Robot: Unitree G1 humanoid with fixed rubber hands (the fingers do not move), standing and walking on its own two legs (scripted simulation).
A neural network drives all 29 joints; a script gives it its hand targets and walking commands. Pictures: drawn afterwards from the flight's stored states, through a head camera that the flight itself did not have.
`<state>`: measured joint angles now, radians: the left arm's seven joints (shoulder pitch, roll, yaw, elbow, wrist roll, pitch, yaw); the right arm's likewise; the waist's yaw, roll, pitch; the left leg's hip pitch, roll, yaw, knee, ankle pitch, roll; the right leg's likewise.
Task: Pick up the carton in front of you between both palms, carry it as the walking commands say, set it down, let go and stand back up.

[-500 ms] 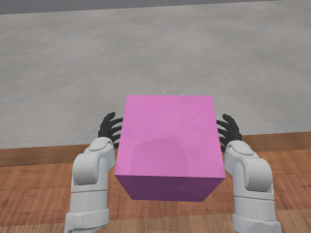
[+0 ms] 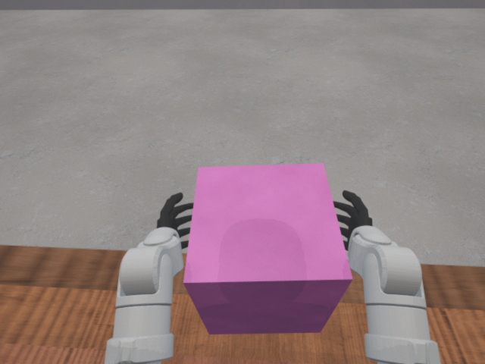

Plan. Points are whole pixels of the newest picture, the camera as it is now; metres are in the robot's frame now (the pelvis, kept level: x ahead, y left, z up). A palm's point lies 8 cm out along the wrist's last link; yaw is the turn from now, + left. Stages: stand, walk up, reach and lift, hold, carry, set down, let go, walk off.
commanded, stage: carry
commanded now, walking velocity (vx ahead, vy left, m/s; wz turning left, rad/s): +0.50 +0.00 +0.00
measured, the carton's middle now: (262, 254) +0.33 +0.03 +0.02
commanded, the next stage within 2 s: none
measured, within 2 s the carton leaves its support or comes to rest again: neither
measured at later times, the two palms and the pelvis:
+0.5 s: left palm (229, 148) +0.69 +0.15 -0.04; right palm (339, 157) +0.67 -0.15 -0.03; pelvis +0.37 +0.03 -0.11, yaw +0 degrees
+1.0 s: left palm (240, 113) +1.08 +0.16 -0.16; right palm (316, 118) +1.08 -0.14 -0.17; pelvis +0.75 +0.00 -0.26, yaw +0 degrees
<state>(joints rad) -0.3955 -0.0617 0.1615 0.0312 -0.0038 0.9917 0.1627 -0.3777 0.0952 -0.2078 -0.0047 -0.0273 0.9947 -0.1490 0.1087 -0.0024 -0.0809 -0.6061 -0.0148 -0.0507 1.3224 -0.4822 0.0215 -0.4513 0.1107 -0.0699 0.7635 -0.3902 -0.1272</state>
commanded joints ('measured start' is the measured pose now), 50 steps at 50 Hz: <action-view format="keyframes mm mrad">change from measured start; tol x64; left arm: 1 -690 -922 -714 -166 -353 -27 -122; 50 -523 -851 -655 -143 -268 -54 -109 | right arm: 1 -487 732 526 -70 117 -19 47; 50 -509 721 656 -170 185 -42 68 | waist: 1 -27 -32 -281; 50 -186 -68 -357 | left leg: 1 -182 47 -5 -257 72 -13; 14 992 352 -406 -687 1082 289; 36 -422 37 -60 158 -67 12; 50 536 -25 190 -828 775 78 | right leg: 1 365 -365 565 -199 660 -214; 12 49 -137 44 576 563 31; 14 -433 -1 92 907 -245 114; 32 493 -138 20 -323 633 -7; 50 166 -177 71 406 646 -2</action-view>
